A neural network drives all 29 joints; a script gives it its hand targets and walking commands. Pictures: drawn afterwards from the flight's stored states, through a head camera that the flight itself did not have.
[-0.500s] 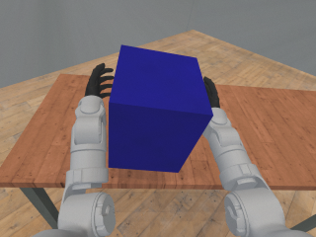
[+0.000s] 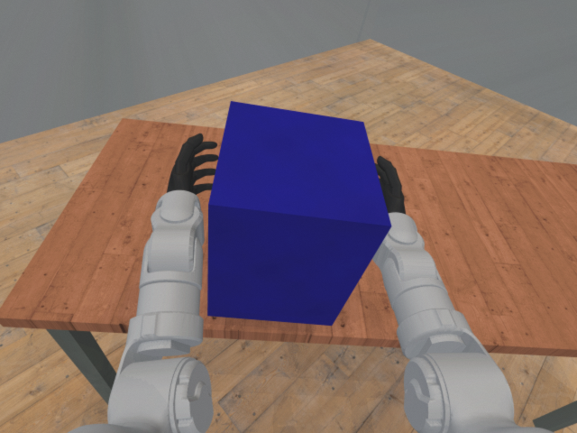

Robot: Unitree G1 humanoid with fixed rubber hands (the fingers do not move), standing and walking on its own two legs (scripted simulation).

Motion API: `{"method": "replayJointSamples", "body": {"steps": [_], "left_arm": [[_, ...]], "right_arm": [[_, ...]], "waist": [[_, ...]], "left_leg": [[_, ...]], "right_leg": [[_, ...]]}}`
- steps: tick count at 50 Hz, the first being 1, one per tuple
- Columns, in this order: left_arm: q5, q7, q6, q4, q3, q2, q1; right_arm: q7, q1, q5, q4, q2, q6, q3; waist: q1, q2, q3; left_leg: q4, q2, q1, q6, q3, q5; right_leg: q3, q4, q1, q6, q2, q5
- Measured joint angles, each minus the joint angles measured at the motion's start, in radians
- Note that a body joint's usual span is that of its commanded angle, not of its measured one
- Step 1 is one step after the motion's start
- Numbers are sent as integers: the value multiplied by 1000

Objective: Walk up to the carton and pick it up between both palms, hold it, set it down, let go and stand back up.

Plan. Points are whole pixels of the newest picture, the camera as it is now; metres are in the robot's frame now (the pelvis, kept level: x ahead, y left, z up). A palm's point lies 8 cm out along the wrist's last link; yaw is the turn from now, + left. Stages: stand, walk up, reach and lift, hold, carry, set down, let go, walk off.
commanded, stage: set down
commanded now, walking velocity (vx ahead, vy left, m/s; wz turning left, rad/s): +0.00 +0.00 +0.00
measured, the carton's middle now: (284, 220) +0.39 +0.04 +0.09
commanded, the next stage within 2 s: none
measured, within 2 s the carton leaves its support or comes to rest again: rests again in 1.00 s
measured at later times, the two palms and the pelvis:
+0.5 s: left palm (189, 208) +0.36 +0.18 +0.12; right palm (386, 225) +0.39 -0.11 +0.11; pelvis +0.00 +0.00 +0.00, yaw -1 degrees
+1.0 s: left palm (188, 220) +0.36 +0.18 +0.10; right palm (381, 234) +0.39 -0.11 +0.10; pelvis +0.00 +0.00 +0.00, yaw -1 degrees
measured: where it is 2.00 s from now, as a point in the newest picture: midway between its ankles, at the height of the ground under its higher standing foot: outside the picture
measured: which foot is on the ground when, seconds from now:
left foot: down 0.00-1.00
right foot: down 0.00-1.00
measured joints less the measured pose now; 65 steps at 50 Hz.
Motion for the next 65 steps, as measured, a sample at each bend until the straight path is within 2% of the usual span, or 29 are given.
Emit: {"method": "replayJointSamples", "body": {"steps": [8, 21, 29, 47, 65], "left_arm": [[-12, 24, -18, -43, -18, -20, 40], [-7, 20, -54, -43, -1, -44, 75], [-6, 12, -103, -4, 11, -46, 74], [12, 4, -214, 171, 54, -43, 38], [6, 19, -275, 172, 47, -51, 81]], "right_arm": [[3, 26, 31, -33, -21, -16, 42], [5, 56, 8, -43, -22, -31, 56], [6, 67, -32, -37, -10, -58, 30], [28, 54, -147, 75, 20, -137, -93], [53, 64, -173, 88, 31, -193, -125]], "waist": [[8, 18, -1], [20, 29, 3], [26, 32, 1], [47, 21, -14], [54, 23, -21]], "left_leg": [[16, 7, -21, 2, 12, -14], [3, 10, -33, 0, 13, -3], [-2, 11, -44, -2, 11, 7], [-25, 7, -51, 3, 20, 23], [-17, 6, -57, 7, 27, 10]], "right_leg": [[13, -7, -15, 2, 5, 4], [14, -8, -34, 0, 8, 9], [11, 0, -50, -2, 9, 11], [20, -4, -68, 1, 4, 21], [25, -27, -63, 6, 2, 26]]}}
